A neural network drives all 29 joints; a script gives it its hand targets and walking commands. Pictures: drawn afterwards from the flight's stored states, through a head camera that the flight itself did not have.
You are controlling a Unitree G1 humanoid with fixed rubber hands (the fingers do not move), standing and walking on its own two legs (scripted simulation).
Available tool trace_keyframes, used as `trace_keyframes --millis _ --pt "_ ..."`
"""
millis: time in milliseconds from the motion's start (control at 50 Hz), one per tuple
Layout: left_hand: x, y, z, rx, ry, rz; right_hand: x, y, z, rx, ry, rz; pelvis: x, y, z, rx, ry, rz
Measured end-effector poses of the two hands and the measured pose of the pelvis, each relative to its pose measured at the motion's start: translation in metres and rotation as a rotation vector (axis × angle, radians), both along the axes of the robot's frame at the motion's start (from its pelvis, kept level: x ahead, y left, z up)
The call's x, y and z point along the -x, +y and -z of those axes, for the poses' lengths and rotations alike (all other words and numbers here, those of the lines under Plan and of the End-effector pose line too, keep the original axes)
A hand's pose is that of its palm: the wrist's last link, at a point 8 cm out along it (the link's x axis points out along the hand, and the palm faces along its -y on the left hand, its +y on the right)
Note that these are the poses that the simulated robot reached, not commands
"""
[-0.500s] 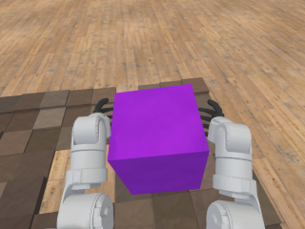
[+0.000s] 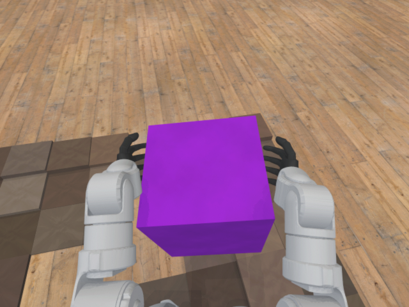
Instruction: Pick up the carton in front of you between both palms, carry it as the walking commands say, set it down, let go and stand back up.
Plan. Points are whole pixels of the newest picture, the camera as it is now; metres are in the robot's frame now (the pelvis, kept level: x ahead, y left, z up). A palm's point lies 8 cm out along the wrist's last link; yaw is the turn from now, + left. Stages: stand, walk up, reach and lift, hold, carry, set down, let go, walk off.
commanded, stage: carry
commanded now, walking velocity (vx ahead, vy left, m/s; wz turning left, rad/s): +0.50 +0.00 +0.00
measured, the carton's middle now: (209, 193) +0.34 -0.02 +0.01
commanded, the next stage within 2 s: none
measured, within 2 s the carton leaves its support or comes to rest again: neither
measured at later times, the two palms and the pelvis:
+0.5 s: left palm (145, 42) +0.63 +0.11 +0.20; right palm (270, 42) +0.64 -0.18 +0.19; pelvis +0.29 -0.05 +0.03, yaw +1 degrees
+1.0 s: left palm (145, 30) +0.90 +0.15 +0.11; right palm (234, 27) +0.90 -0.14 +0.12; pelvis +0.61 +0.00 +0.04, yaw +0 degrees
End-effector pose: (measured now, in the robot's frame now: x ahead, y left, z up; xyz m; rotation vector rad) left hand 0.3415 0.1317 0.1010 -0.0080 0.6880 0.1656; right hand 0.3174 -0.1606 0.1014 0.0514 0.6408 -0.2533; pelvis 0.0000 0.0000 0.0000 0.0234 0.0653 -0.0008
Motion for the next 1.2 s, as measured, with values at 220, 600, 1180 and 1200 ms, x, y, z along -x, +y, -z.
trace_keyframes --millis 220,600,1180,1200 --pt "-0.122 -0.006 -0.068 0.01 -0.108 -0.036 -0.133 -0.008 -0.073 -0.006 -0.109 -0.023 -0.119 -0.013 -0.033 0.027 0.014 0.002" --pt "-0.34 -0.016 -0.087 -0.004 -0.02 -0.143 -0.378 -0.017 -0.081 -0.078 -0.025 -0.085 -0.348 -0.047 -0.037 0.0 0.036 -0.031" --pt "-0.697 0.009 -0.038 -0.015 -0.044 -0.074 -0.721 0.008 -0.039 -0.005 -0.043 -0.067 -0.745 -0.01 -0.036 0.025 -0.01 -0.021" --pt "-0.716 0.006 -0.04 -0.021 -0.059 -0.075 -0.74 0.005 -0.04 -0.01 -0.058 -0.07 -0.761 -0.014 -0.031 0.025 -0.015 -0.026"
